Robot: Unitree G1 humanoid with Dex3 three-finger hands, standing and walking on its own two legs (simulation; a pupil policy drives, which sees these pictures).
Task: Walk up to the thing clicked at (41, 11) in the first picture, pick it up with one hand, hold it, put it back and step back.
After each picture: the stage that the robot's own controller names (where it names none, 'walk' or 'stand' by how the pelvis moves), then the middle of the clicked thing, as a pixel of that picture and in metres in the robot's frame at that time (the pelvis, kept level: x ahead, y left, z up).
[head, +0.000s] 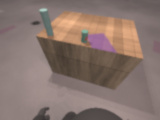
stand; (47, 23) +0.81 +0.49 +0.10
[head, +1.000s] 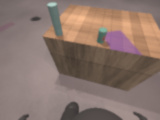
walk; (56, 21) +0.71 +0.34 +0.14
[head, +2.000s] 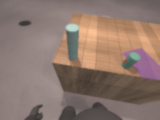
walk; (72, 45) +0.46 +0.14 +0.13
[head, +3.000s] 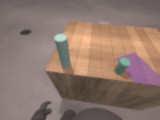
stand; (63, 53) +0.41 +0.20 +0.11
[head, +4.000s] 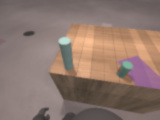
stand; (67, 55) +0.41 +0.18 +0.10
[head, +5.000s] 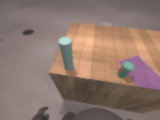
stand; (67, 56) +0.40 +0.18 +0.10
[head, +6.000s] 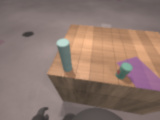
stand; (65, 57) +0.39 +0.19 +0.10
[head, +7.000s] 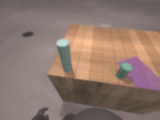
stand; (65, 57) +0.39 +0.19 +0.10
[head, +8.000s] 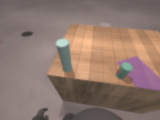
stand; (65, 57) +0.39 +0.19 +0.10
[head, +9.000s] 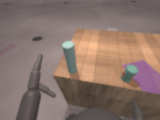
rise first; (70, 59) +0.39 +0.18 +0.10
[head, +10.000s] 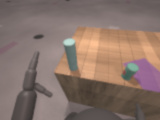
go down; (71, 56) +0.41 +0.18 +0.10
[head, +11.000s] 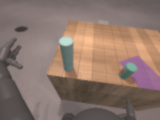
go down; (67, 57) +0.39 +0.16 +0.11
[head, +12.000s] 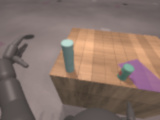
approach; (68, 58) +0.40 +0.17 +0.11
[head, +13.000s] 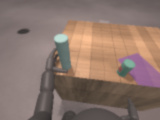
close; (64, 54) +0.39 +0.18 +0.13
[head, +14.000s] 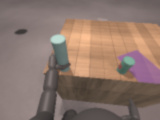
lift; (62, 56) +0.37 +0.19 +0.13
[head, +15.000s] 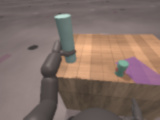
lift; (67, 42) +0.36 +0.14 +0.29
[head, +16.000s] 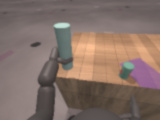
hold; (65, 49) +0.34 +0.16 +0.26
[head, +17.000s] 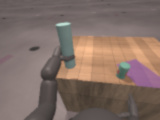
hold; (67, 47) +0.35 +0.15 +0.27
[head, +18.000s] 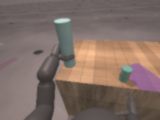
crouch; (66, 46) +0.31 +0.14 +0.31
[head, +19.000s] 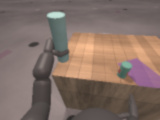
crouch; (60, 41) +0.34 +0.18 +0.30
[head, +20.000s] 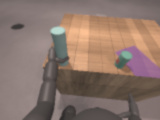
lower; (61, 49) +0.41 +0.19 +0.13
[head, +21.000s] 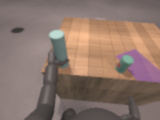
lower; (61, 52) +0.40 +0.19 +0.14
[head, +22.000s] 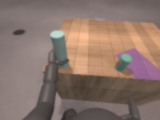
lower; (61, 52) +0.41 +0.19 +0.14
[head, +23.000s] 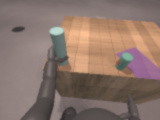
lower; (60, 49) +0.42 +0.19 +0.14
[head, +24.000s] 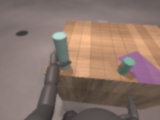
open; (62, 53) +0.40 +0.19 +0.14
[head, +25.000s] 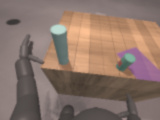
rise; (61, 48) +0.41 +0.18 +0.14
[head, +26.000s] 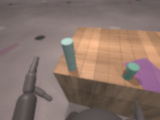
sink last; (70, 56) +0.40 +0.19 +0.12
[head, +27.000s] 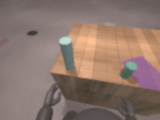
stand; (68, 56) +0.40 +0.18 +0.11
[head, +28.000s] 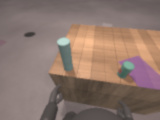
stand; (66, 56) +0.39 +0.19 +0.10
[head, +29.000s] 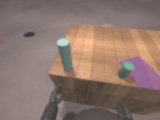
stand; (66, 57) +0.39 +0.19 +0.10
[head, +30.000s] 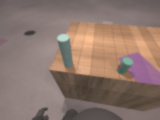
walk; (66, 53) +0.42 +0.19 +0.11
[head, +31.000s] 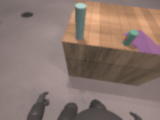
walk; (80, 24) +0.64 +0.13 +0.13
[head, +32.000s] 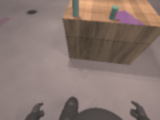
walk; (75, 3) +1.00 +0.26 +0.13
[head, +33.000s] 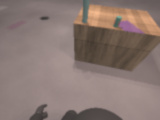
stand; (85, 11) +1.12 +0.15 +0.11
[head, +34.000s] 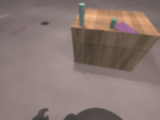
stand; (81, 15) +1.13 +0.17 +0.10
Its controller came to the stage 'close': yes
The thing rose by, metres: 0.20
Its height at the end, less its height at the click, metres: +0.00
